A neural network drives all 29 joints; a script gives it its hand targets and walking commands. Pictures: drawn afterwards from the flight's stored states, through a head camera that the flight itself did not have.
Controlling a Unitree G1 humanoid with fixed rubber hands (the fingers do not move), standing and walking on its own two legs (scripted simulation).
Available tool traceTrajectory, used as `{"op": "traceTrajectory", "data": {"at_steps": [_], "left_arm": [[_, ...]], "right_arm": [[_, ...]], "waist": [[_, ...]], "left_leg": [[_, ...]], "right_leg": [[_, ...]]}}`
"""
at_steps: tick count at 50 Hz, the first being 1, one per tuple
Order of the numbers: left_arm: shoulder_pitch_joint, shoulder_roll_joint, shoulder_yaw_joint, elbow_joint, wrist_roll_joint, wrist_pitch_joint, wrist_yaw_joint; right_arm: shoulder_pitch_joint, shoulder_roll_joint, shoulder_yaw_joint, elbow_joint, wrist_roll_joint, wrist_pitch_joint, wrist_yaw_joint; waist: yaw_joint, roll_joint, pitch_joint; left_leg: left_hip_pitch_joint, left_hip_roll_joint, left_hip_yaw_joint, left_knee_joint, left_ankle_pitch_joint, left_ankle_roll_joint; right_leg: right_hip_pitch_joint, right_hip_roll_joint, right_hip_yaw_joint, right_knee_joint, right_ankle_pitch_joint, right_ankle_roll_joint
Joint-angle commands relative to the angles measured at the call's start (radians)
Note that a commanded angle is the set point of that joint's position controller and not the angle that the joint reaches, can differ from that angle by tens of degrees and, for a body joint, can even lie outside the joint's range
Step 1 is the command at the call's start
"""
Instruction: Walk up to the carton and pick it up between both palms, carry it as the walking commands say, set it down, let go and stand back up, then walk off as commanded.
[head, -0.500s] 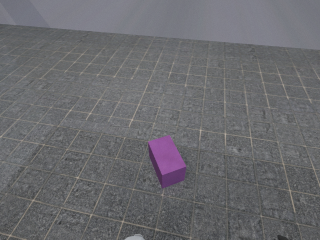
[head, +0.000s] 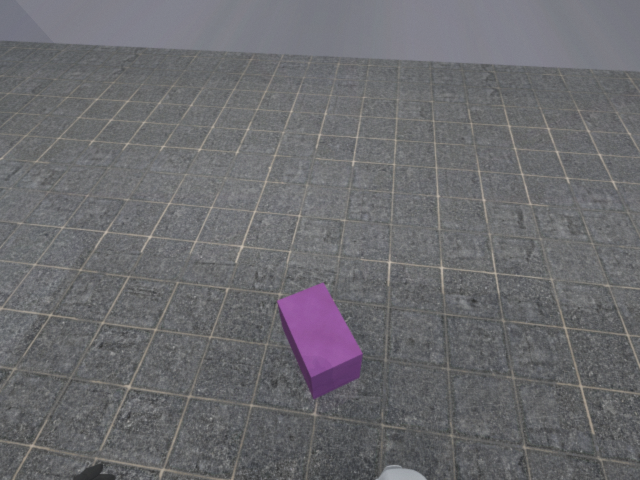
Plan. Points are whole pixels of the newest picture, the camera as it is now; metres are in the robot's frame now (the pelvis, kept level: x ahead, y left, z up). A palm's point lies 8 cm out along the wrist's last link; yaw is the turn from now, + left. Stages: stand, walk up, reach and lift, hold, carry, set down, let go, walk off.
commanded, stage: walk up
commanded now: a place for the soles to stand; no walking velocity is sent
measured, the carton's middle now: (318, 339) +0.61 +0.02 -0.66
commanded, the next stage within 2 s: none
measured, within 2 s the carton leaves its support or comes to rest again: neither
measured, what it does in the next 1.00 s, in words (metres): steps on the spot: left foot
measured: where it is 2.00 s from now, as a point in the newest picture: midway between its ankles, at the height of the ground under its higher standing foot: outside the picture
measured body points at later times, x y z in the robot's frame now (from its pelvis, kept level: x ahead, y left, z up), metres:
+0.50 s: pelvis +0.04 +0.01 -0.01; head +0.05 +0.01 +0.44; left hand +0.16 +0.33 -0.10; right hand +0.13 -0.29 -0.11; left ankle +0.05 +0.13 -0.72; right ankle +0.09 -0.13 -0.72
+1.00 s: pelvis +0.05 +0.01 +0.00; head +0.05 +0.02 +0.45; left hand +0.15 +0.34 -0.11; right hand +0.11 -0.31 -0.10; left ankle +0.05 +0.13 -0.72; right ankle +0.08 -0.14 -0.68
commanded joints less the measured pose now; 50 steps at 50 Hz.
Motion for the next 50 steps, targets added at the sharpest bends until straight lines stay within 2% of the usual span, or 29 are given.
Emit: {"op": "traceTrajectory", "data": {"at_steps": [1, 2, 3, 4, 5, 7, 8, 9, 10, 11, 12, 13, 14, 15, 16, 17, 19, 21, 29, 44, 45, 46, 47, 48, 49, 50], "left_arm": [[0.054, 0.254, 0.058, -0.079, -0.015, -0.003, 0.025], [0.05, 0.242, 0.052, -0.081, -0.009, 0.005, 0.024], [0.048, 0.237, 0.052, -0.082, -0.002, 0.009, 0.022], [0.042, 0.233, 0.05, -0.084, -0.002, 0.013, 0.02], [0.023, 0.23, 0.049, -0.081, -0.005, 0.017, 0.017], [-0.028, 0.216, 0.038, -0.077, -0.019, 0.031, 0.012], [-0.038, 0.191, 0.027, -0.077, -0.025, 0.037, 0.011], [-0.044, 0.148, 0.016, -0.079, -0.032, 0.042, 0.013], [-0.05, 0.132, 0.01, -0.071, -0.037, 0.049, 0.014], [-0.042, 0.16, 0.027, -0.047, -0.033, 0.053, 0.018], [-0.017, 0.161, 0.035, -0.029, -0.028, 0.047, 0.015], [-0.009, 0.154, 0.034, -0.02, -0.027, 0.035, 0.014], [-0.001, 0.163, 0.034, -0.013, -0.024, 0.024, 0.015], [-0.008, 0.182, 0.034, -0.009, -0.02, 0.016, 0.017], [-0.038, 0.201, 0.032, -0.018, -0.019, 0.01, 0.017], [-0.064, 0.192, 0.026, -0.016, -0.024, 0.012, 0.016], [-0.074, 0.169, 0.017, -0.018, -0.031, 0.022, 0.018], [-0.064, 0.16, 0.015, -0.007, -0.029, 0.027, 0.019], [-0.096, 0.162, 0.013, 0.008, -0.024, 0.032, 0.017], [-0.124, 0.154, 0.009, 0.053, -0.02, 0.036, 0.013], [-0.147, 0.241, 0.081, -0.054, 0.041, 0.056, -0.03], [-0.201, 0.219, 0.078, -0.077, 0.048, 0.068, -0.041], [-0.249, 0.203, 0.081, -0.105, 0.055, 0.077, -0.05], [-0.239, 0.206, 0.083, -0.104, 0.052, 0.084, -0.054], [-0.22, 0.207, 0.083, -0.088, 0.045, 0.086, -0.055], [-0.196, 0.208, 0.086, -0.078, 0.04, 0.087, -0.058]], "right_arm": [[0.102, -0.204, -0.031, -0.036, 0.004, 0.003, -0.031], [0.095, -0.188, -0.029, -0.025, -0.001, 0.002, -0.024], [0.108, -0.177, -0.028, -0.008, -0.007, 0.001, -0.021], [0.116, -0.175, -0.03, 0.002, -0.011, -0.001, -0.021], [0.121, -0.176, -0.03, 0.012, -0.014, -0.003, -0.022], [0.127, -0.176, -0.034, 0.032, -0.023, -0.01, -0.032], [0.117, -0.195, -0.039, 0.033, -0.033, -0.012, -0.039], [0.081, -0.24, -0.043, 0.019, -0.046, -0.012, -0.045], [-0.033, -0.28, -0.042, -0.016, -0.038, -0.013, -0.046], [-0.101, -0.313, -0.043, -0.028, -0.031, -0.012, -0.043], [-0.14, -0.293, -0.033, -0.025, -0.027, -0.014, -0.04], [-0.142, -0.262, -0.019, -0.012, -0.021, -0.018, -0.038], [-0.119, -0.225, -0.009, 0.001, -0.014, -0.022, -0.036], [-0.084, -0.205, -0.004, 0.011, -0.006, -0.023, -0.035], [-0.055, -0.205, -0.005, 0.014, -0.005, -0.022, -0.035], [-0.041, -0.212, -0.009, 0.025, -0.01, -0.018, -0.037], [-0.071, -0.225, -0.009, 0.029, -0.016, -0.014, -0.038], [-0.103, -0.227, -0.006, 0.025, -0.015, -0.014, -0.039], [-0.135, -0.224, 0.003, 0.037, -0.016, -0.009, -0.035], [-0.164, -0.222, 0.008, 0.07, -0.022, -0.01, -0.032], [0.038, -0.332, -0.049, 0.062, -0.014, -0.036, -0.046], [0.138, -0.406, -0.082, 0.096, -0.022, -0.045, -0.054], [0.173, -0.438, -0.104, 0.098, -0.026, -0.055, -0.063], [0.144, -0.419, -0.104, 0.082, -0.022, -0.065, -0.075], [0.117, -0.394, -0.097, 0.076, -0.017, -0.072, -0.083], [0.104, -0.38, -0.092, 0.073, -0.021, -0.075, -0.086]], "waist": [[0.034, -0.116, -0.079], [0.037, -0.14, -0.068], [0.04, -0.168, -0.084], [0.039, -0.174, -0.099], [0.028, -0.154, -0.109], [0.0, -0.127, -0.116], [-0.005, -0.1, -0.105], [0.009, 0.025, -0.069], [0.044, 0.107, 0.009], [0.054, 0.135, 0.051], [0.071, 0.094, 0.048], [0.076, 0.058, 0.0], [0.07, 0.038, -0.079], [0.053, 0.02, -0.135], [0.029, 0.0, -0.151], [0.011, 0.011, -0.164], [0.03, 0.032, -0.135], [0.041, 0.033, -0.128], [0.042, 0.033, -0.112], [0.046, 0.052, -0.092], [0.003, -0.046, -0.11], [-0.045, 0.054, -0.043], [-0.067, 0.099, 0.034], [-0.05, 0.049, 0.088], [-0.026, 0.009, 0.084], [-0.007, 0.01, 0.058]], "left_leg": [[-0.21, 0.034, -0.033, 0.107, -0.108, 0.002], [-0.172, 0.024, 0.003, 0.033, -0.091, -0.009], [-0.126, 0.009, 0.025, -0.017, -0.073, -0.012], [-0.086, 0.004, 0.031, -0.057, -0.03, -0.01], [-0.03, -0.001, 0.04, -0.133, 0.03, -0.01], [0.094, -0.019, 0.062, -0.293, 0.17, 0.002], [0.123, -0.005, 0.018, -0.338, 0.169, 0.016], [0.061, 0.109, -0.194, -0.435, 0.049, 0.054], [-0.051, 0.224, -0.403, -0.539, -0.114, 0.099], [-0.169, 0.287, -0.448, -0.578, -0.196, 0.145], [-0.197, 0.264, -0.384, -0.518, -0.088, 0.141], [-0.156, 0.214, -0.285, -0.436, 0.101, 0.107], [-0.111, 0.174, -0.202, -0.363, 0.275, 0.073], [-0.065, 0.12, -0.146, -0.316, 0.338, 0.044], [-0.019, 0.084, -0.115, -0.302, 0.324, 0.032], [0.028, 0.084, -0.119, -0.318, 0.279, 0.036], [0.01, 0.121, -0.162, -0.352, 0.279, 0.049], [-0.009, 0.144, -0.183, -0.357, 0.303, 0.06], [-0.039, 0.128, -0.178, -0.402, 0.197, 0.052], [-0.052, 0.13, -0.189, -0.472, 0.13, 0.044], [0.021, 0.181, -0.366, -0.51, -0.212, 0.114], [0.167, 0.271, -0.579, -0.61, -0.441, 0.174], [0.231, 0.354, -0.73, -0.677, -0.547, 0.22], [0.246, 0.367, -0.733, -0.664, -0.483, 0.219], [0.252, 0.337, -0.671, -0.639, -0.365, 0.198], [0.243, 0.304, -0.604, -0.618, -0.275, 0.184]], "right_leg": [[0.234, -0.253, 0.303, -0.243, -0.097, -0.245], [0.19, -0.203, 0.23, -0.227, -0.067, -0.227], [0.16, -0.183, 0.202, -0.216, -0.062, -0.219], [0.131, -0.188, 0.201, -0.208, -0.081, -0.216], [0.094, -0.183, 0.18, -0.188, -0.12, -0.206], [0.015, -0.158, 0.143, -0.101, -0.154, -0.156], [-0.03, -0.141, 0.131, -0.056, -0.18, -0.12], [-0.069, -0.088, 0.102, 0.033, -0.241, -0.074], [-0.093, -0.013, 0.046, 0.088, -0.341, -0.032], [0.0, 0.013, 0.007, 0.149, -0.307, -0.018], [0.088, 0.011, 0.013, 0.1, -0.262, -0.026], [0.157, 0.001, 0.011, -0.001, -0.179, -0.039], [0.221, -0.038, 0.052, -0.045, -0.048, -0.05], [0.23, -0.085, 0.113, -0.076, 0.04, -0.069], [0.189, -0.115, 0.156, -0.087, 0.053, -0.081], [0.155, -0.111, 0.13, -0.055, 0.054, -0.084], [0.147, -0.068, 0.07, -0.016, 0.028, -0.064], [0.162, -0.052, 0.047, -0.015, 0.027, -0.055], [0.17, -0.064, 0.069, -0.063, -0.061, -0.054], [0.183, -0.049, 0.065, -0.106, -0.132, -0.041], [0.052, -0.007, 0.043, 0.029, -0.464, -0.053], [-0.222, 0.024, 0.029, 0.181, -0.526, -0.036], [-0.409, -0.005, 0.067, 0.348, -0.416, -0.018], [-0.49, -0.046, 0.116, 0.408, -0.31, -0.011], [-0.492, -0.066, 0.125, 0.423, -0.232, 0.001], [-0.463, -0.072, 0.121, 0.437, -0.19, 0.012]]}}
